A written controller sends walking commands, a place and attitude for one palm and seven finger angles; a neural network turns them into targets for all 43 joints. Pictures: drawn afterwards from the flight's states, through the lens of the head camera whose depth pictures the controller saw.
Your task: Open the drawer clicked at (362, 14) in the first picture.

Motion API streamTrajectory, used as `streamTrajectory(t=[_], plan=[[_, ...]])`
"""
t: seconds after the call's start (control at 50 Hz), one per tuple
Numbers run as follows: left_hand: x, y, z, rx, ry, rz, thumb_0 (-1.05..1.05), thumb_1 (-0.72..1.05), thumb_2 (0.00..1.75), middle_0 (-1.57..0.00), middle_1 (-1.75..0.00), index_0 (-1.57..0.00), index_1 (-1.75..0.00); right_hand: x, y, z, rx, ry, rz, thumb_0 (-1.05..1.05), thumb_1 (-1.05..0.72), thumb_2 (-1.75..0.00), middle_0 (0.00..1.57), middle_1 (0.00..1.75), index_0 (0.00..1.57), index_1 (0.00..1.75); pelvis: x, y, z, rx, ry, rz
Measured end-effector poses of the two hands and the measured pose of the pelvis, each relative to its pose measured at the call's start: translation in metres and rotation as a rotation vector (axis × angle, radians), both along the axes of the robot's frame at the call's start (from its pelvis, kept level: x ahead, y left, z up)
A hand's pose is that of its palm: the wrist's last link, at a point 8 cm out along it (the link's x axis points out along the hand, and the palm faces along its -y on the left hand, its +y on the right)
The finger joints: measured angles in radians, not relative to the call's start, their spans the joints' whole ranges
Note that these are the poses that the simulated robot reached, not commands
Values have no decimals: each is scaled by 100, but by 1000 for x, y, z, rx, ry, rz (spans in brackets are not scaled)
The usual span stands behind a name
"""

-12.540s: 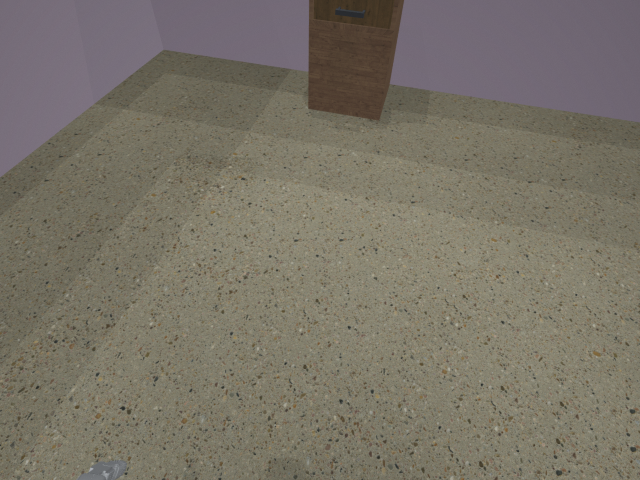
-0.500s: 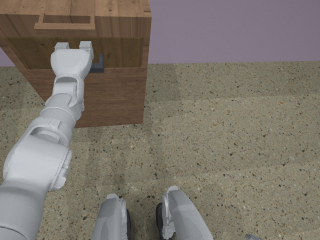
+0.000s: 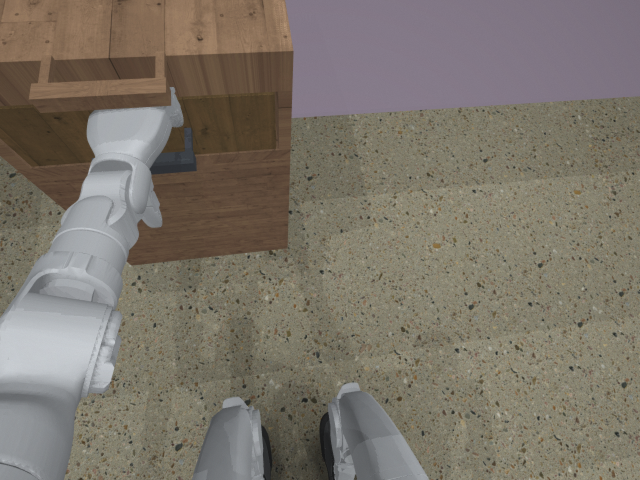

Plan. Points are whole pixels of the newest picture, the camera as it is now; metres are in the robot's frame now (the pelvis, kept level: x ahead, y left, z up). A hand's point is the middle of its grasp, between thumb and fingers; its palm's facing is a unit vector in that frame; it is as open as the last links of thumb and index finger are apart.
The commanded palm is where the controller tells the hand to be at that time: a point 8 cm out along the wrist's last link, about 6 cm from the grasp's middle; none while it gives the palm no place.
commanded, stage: move the hooked fingers above the handle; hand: left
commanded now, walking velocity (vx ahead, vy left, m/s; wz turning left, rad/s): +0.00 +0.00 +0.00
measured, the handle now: (145, 151) +0.58 +0.19 -0.08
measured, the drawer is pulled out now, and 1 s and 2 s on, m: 0.00 0.00 0.00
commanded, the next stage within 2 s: lower the fingers behind the handle in 1.00 s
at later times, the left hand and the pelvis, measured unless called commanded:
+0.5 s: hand (144, 165) +0.52 +0.17 -0.02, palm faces -0.09 -0.04 -1.00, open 13.9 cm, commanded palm +0.51 +0.17 +0.03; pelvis +0.03 +0.00 +0.02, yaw +1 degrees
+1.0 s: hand (135, 169) +0.51 +0.18 -0.02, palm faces -0.06 -0.04 -1.00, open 13.8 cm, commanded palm +0.50 +0.18 +0.03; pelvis +0.02 +0.00 +0.02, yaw +0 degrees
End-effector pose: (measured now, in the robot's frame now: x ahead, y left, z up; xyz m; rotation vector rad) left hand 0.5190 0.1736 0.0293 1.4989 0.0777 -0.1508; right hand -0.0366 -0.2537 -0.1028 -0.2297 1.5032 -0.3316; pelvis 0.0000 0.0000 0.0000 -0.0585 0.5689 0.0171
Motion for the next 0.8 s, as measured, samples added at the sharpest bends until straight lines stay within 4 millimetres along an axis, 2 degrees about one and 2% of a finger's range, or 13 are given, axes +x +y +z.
streamTrajectory(t=[0.14, 0.2, 0.28, 0.36, 0.44, 0.56, 0.7, 0.8], plan=[[-1, 4, -11, -5, -167, 48, 0, -49, 30, -35, -123, -32, -120, 33, -17, 1, 0, 16, 23, 0, -91, -90, 20, 30, 20, 30, 18, 0, 0, -2, 5, -9], [-6, 16, -13, 34, -158, 134, 0, -49, 30, -35, -123, -32, -120, 51, -17, 0, 19, -4, 30, 0, -91, -90, 20, 30, 20, 30, 21, 0, 5, 3, -8, -13], [-15, 29, -7, 76, -79, 190, 0, -49, 30, -34, -122, -32, -120, 75, -12, 4, 42, -47, 41, 0, -91, -90, 20, 30, 20, 30, 25, 0, 18, 9, -33, -7], [-21, 20, 3, 59, -12, 132, -1, -49, 30, -33, -121, -32, -120, 94, -7, 11, 47, -86, 66, 0, -91, -90, 20, 30, 20, 30, 30, -1, 28, 11, -56, 10], [-17, 4, 9, 27, -23, 52, -1, -49, 30, -33, -121, -32, -120, 103, -8, 13, 31, -123, 80, 0, -91, -90, 20, 30, 20, 30, 33, -2, 27, 10, -57, 17], [-13, 1, 2, 29, -107, 59, 0, -49, 30, -32, -120, -32, -120, 95, -13, 5, 21, -126, 68, 0, -91, -90, 20, 30, 20, 30, 29, -2, 16, 10, -40, 2], [-16, 14, -3, 78, -95, 136, 0, -49, 30, -32, -120, -32, -120, 67, -10, -1, 48, -58, 27, 0, -91, -90, 20, 30, 20, 30, 21, -2, 14, 16, -41, -9], [-20, 13, 2, 61, -56, 119, 0, -49, 30, -32, -120, -32, -120, 48, -6, 4, 51, -25, 8, 0, -91, -90, 20, 30, 20, 30, 19, -2, 18, 17, -50, -6]])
